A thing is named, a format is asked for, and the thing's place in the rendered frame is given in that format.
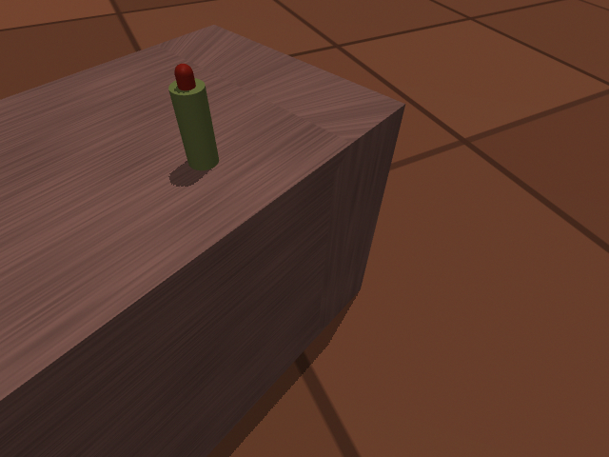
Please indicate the bottle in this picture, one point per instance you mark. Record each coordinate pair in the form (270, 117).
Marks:
(189, 100)

